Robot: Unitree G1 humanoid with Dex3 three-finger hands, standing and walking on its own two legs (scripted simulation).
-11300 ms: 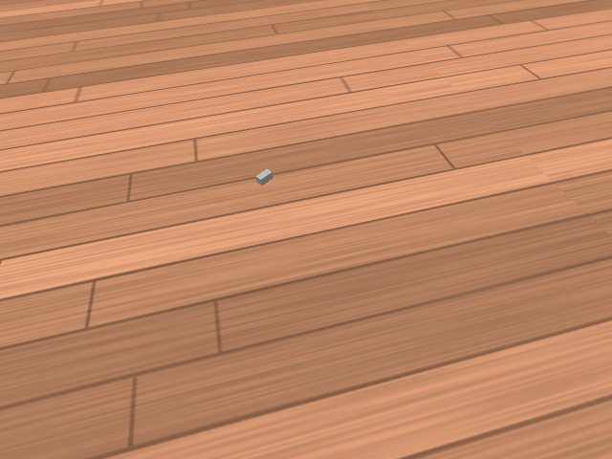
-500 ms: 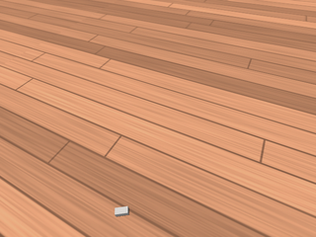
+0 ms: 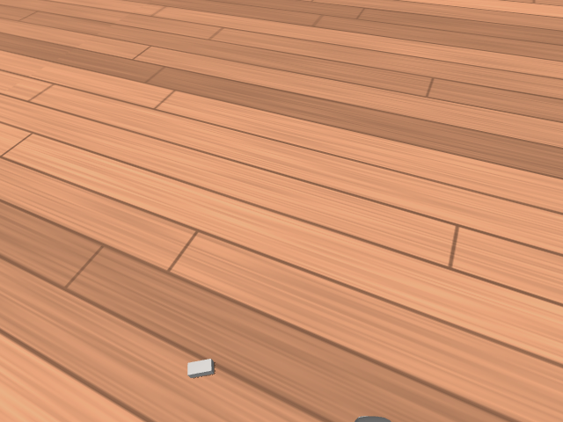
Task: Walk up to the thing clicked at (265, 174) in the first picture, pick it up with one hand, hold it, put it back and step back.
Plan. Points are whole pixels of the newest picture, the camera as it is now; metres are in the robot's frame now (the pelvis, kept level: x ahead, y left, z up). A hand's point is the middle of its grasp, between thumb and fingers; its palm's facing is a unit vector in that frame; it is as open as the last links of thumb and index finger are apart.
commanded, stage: walk up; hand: left
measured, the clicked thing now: (200, 368) +0.41 +0.33 -0.74
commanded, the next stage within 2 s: none
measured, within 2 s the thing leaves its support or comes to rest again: neither
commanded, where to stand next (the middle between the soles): +0.05 +0.05 m, yaw +5 degrees
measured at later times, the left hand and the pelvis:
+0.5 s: hand out of the picture -0.04 +0.40 -0.15, palm faces +0.15 -0.82 -0.56, open 7.4 cm; pelvis -0.05 +0.06 -0.03, yaw +9 degrees
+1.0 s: hand out of the picture +0.04 +0.27 -0.16, palm faces +0.04 -0.91 -0.41, open 7.4 cm; pelvis -0.02 +0.00 -0.02, yaw +7 degrees
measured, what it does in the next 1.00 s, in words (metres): steps on the spot: left foot, then right foot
